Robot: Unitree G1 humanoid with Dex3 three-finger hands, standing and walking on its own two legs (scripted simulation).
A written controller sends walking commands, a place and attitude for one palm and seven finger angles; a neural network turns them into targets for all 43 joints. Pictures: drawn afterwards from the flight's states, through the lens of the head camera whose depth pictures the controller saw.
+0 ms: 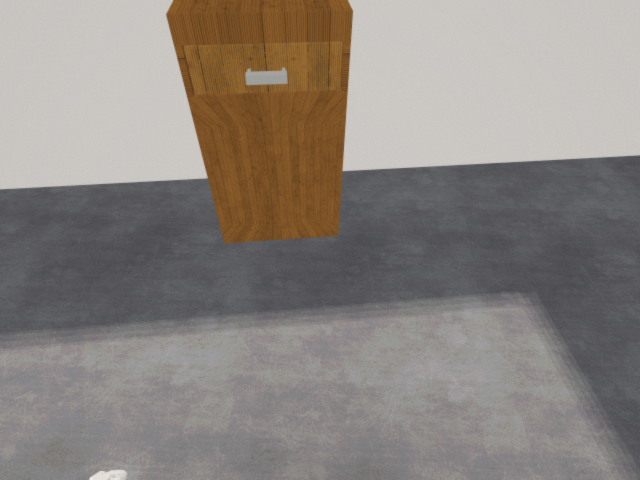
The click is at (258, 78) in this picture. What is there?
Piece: drawer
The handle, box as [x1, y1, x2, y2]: [245, 68, 287, 84]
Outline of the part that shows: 286,70 282,68 281,71 251,72 250,69 247,69 245,73 246,84 287,83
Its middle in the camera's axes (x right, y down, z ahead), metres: -0.16 -0.48 +1.13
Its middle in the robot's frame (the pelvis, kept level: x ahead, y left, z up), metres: +1.16 +0.23 -0.02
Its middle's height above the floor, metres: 0.75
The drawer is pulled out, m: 0.00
